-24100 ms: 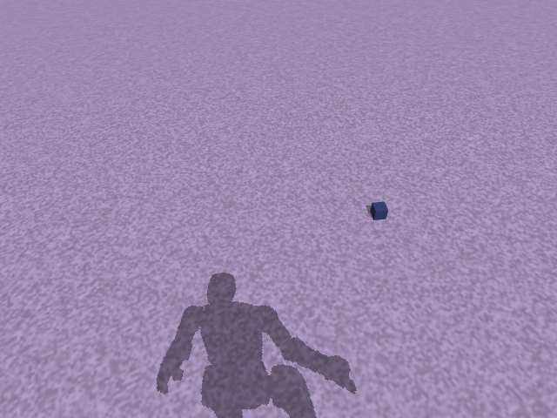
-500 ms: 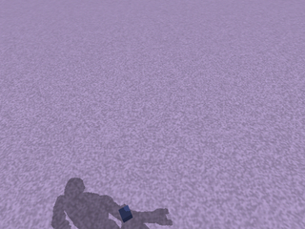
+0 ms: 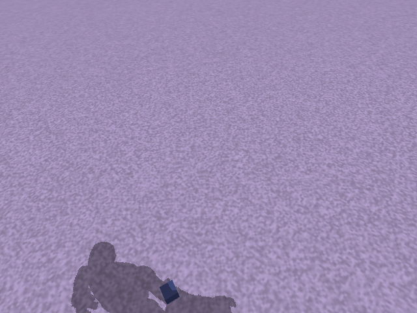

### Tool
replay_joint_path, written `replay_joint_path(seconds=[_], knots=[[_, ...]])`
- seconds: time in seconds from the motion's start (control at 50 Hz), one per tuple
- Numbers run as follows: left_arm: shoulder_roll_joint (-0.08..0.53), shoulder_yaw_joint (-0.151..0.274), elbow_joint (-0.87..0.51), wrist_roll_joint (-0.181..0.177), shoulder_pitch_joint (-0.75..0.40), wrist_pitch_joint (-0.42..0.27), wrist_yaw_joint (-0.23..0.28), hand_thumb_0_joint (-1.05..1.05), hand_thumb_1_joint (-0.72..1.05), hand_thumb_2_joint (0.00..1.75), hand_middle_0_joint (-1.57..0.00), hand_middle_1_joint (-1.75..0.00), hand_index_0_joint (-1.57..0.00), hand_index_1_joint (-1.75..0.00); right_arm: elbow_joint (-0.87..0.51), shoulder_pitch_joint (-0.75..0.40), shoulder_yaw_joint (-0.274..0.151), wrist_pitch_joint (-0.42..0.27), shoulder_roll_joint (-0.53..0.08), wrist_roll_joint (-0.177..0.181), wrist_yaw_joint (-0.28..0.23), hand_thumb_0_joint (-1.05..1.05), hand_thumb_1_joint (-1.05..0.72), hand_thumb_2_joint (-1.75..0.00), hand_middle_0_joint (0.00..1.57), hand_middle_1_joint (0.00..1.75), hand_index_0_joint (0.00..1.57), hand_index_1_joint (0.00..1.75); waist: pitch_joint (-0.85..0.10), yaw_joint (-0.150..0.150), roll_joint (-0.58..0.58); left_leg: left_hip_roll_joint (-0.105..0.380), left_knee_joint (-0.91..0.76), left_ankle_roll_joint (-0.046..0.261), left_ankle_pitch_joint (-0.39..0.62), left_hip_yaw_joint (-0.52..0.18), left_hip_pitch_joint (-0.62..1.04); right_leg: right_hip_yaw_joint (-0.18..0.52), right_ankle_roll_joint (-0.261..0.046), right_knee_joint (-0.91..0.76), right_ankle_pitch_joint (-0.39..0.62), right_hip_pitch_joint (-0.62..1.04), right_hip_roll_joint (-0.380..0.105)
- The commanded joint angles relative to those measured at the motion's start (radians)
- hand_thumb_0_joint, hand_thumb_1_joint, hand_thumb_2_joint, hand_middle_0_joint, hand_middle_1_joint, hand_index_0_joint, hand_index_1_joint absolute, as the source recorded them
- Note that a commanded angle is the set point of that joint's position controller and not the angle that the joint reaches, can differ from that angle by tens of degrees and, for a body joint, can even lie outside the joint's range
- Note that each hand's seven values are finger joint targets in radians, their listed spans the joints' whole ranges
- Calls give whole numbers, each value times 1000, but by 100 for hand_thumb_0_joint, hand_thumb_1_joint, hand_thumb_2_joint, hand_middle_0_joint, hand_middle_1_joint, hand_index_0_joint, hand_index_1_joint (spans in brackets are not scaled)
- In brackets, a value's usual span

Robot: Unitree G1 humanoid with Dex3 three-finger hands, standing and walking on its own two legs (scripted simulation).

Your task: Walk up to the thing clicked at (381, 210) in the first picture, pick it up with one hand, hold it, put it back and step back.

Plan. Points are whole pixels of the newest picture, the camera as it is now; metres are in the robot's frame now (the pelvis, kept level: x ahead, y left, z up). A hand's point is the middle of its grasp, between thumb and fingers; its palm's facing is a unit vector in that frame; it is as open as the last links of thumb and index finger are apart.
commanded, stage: stand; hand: left
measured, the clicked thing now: (169, 292) +0.43 +0.24 -0.75
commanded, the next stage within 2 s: rise first in 1.26 s
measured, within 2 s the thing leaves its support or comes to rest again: neither
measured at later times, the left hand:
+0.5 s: hand out of the picture +0.09 +0.25 -0.15, palm faces -0.03 -0.94 -0.34, open 7.4 cm
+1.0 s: hand out of the picture +0.10 +0.26 -0.15, palm faces -0.02 -0.94 -0.34, open 7.4 cm
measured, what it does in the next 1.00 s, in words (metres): stands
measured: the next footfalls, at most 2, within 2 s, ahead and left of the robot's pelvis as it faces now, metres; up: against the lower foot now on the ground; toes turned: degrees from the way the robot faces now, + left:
none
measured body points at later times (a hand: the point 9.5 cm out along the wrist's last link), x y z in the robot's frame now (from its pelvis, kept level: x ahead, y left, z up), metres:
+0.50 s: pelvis +0.01 +0.00 +0.00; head +0.03 +0.00 +0.45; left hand +0.09 +0.30 -0.13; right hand +0.09 -0.30 -0.14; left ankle +0.02 +0.15 -0.75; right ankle +0.02 -0.11 -0.75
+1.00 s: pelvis +0.02 +0.01 +0.00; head +0.03 +0.00 +0.45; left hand +0.10 +0.31 -0.13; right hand +0.11 -0.29 -0.13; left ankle +0.02 +0.15 -0.75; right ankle +0.02 -0.11 -0.75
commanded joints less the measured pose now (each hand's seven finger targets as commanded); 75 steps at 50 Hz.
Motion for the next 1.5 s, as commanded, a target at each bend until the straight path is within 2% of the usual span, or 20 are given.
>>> replay_joint_path(seconds=[0.0, 0.08, 0.18, 0.26, 0.4, 0.52, 0.6, 0.68, 0.78, 0.84, 0.94, 1.04, 1.16, 1.32, 1.34, 1.36, 1.38, 1.4, 1.46, 1.48], knots=[[223, 45, -57, -5, -40, -17, 17, 0, 90, 90, -20, -30, -20, -30, -68, -61, -34, -21, -211, -3, -10, 0, -90, -90, 20, 30, 20, 30, -65, 10, -5, 92, -50, 47, 22, -69, -20, 121, -6, -88, 1, 13, -127], [224, 46, -56, -2, -43, -15, 17, 0, 90, 90, -20, -30, -20, -30, -68, -46, -33, -17, -212, -3, -9, 0, -90, -90, 20, 30, 20, 30, -43, 3, -15, 88, -48, 50, -23, -68, -31, 127, -3, -105, -64, -19, -124], [218, 47, -59, -4, -44, -16, 17, 0, 90, 90, -20, -30, -20, -30, -72, -40, -31, -19, -216, -4, -10, 0, -90, -90, 20, 30, 20, 30, -64, 3, 2, 90, -42, 50, 9, -67, -29, 126, -4, -95, -16, 7, -126], [220, 47, -62, -5, -43, -21, 18, 0, 90, 90, -20, -30, -20, -30, -77, -43, -29, -20, -213, -3, -12, 0, -90, -90, 20, 30, 20, 30, -95, 2, -11, 96, -27, 49, 99, -63, -1, 122, -4, -81, 110, 34, -132], [216, 47, -56, -6, -32, -16, 18, 0, 90, 90, -20, -30, -20, -30, -75, -45, -25, -16, -212, -2, -15, 0, -90, -90, 20, 30, 20, 30, -77, 5, -11, 93, -37, 48, 66, -63, -1, 114, -1, -90, 68, 20, -125], [216, 48, -59, -3, -38, -15, 20, 0, 90, 90, -20, -30, -20, -30, -78, -38, -24, -15, -213, -2, -16, 0, -90, -90, 20, 30, 20, 30, -75, 1, -5, 96, -38, 50, 70, -61, -6, 114, -3, -85, 88, 28, -127], [215, 51, -59, -3, -25, -16, 20, 0, 90, 90, -20, -30, -20, -30, -86, -50, -26, -20, -217, -3, -19, 0, -90, -90, 20, 30, 20, 30, -118, 10, 1, 106, -27, 50, 190, -60, 30, 104, -3, -57, 196, 68, -130], [210, 51, -58, -2, -23, -12, 20, 0, 90, 90, -20, -30, -20, -30, -89, -55, -28, -20, -221, -2, -22, 0, -90, -90, 20, 30, 20, 30, -115, 11, 8, 107, -23, 52, 202, -57, 39, 102, -3, -57, 211, 70, -131], [211, 52, -57, -1, -26, -10, 20, 0, 90, 90, -20, -30, -20, -30, -92, -62, -29, -17, -214, -2, -22, 0, -90, -90, 20, 30, 20, 30, -93, 12, -8, 101, -39, 48, 156, -58, 38, 100, -3, -71, 155, 47, -127], [211, 51, -59, -1, -30, -13, 21, 0, 90, 90, -20, -30, -20, -30, -91, -47, -26, -18, -210, -1, -20, 0, -90, -90, 20, 30, 20, 30, -97, 5, -12, 105, -34, 54, 167, -57, 36, 107, -3, -74, 177, 62, -133], [209, 49, -59, -2, -31, -12, 21, 0, 90, 90, -20, -30, -20, -30, -92, -53, -27, -15, -213, -2, -18, 0, -90, -90, 20, 30, 20, 30, -64, 7, -6, 96, -50, 53, 72, -60, 9, 105, 1, -96, 72, 35, -126], [213, 51, -62, -1, -28, -13, 21, 0, 90, 90, -20, -30, -20, -30, -95, -46, -26, -17, -211, -3, -20, 0, -90, -90, 20, 30, 20, 30, -89, 7, 1, 99, -42, 54, 130, -57, 18, 111, -3, -81, 151, 58, -135], [215, 53, -62, -1, -26, -10, 21, 0, 90, 90, -20, -30, -20, -30, -92, -39, -26, -16, -211, -3, -20, 0, -90, -90, 20, 30, 20, 30, -84, 7, -4, 96, -50, 52, 98, -60, 9, 105, -4, -81, 98, 56, -130], [214, 51, -67, 1, -19, -11, 22, 0, 90, 90, -20, -30, -20, -30, -95, -36, -27, -17, -212, -4, -20, 0, -90, -90, 20, 30, 20, 30, -96, 7, -9, 101, -42, 55, 144, -59, 29, 105, -6, -71, 148, 56, -134], [209, 50, -65, -2, -14, -11, 22, 0, 82, 87, -17, -38, -16, -38, -91, -33, -25, -17, -215, -2, -20, 0, -93, -90, 21, 30, 20, 30, -82, 8, 5, 98, -48, 55, 133, -59, 22, 106, -3, -77, 134, 45, -131], [61, 60, -415, -58, -365, -104, 34, 0, 74, 80, -25, -46, -24, -46, -371, -11, 2, -68, -53, 63, -43, 0, -101, -94, 20, 30, 20, 30, -13, -117, 48, -46, 28, 51, -19, 80, -88, 36, 9, -12, 66, -186, -11], [90, 65, -340, -53, -435, -92, 39, 0, 66, 84, -30, -54, -30, -54, -308, 44, 6, -66, -68, 63, -51, 0, -105, -94, 20, 30, 20, 30, -48, -88, -12, -49, 51, 58, -42, 74, -91, 24, 15, 0, 28, -145, -11], [175, 119, -170, -31, -249, -55, 40, 0, 58, 83, -28, -62, -30, -62, -313, 87, -17, -54, -105, 68, -63, 0, -105, -94, 20, 30, 20, 30, -36, -56, -61, -41, 63, 58, -37, 71, -115, 8, 9, 10, 7, -141, 0], [225, 171, -109, 31, -275, -35, 12, 0, 34, 81, -24, -83, -27, -80, -377, 114, -55, -58, -100, 41, -65, 0, -101, -93, 20, 30, 20, 30, -184, -30, -81, -45, 186, 62, 9, 59, -190, 14, 9, 133, 61, -178, -6], [219, 186, -77, 60, -191, -27, 8, 0, 26, 82, -24, -87, -27, -84, -384, 145, -68, -61, -93, 30, -61, 0, -105, -93, 20, 30, 20, 30, -233, -15, -38, -55, 225, 57, 30, 60, -224, 19, 6, 177, 87, -187, -11]])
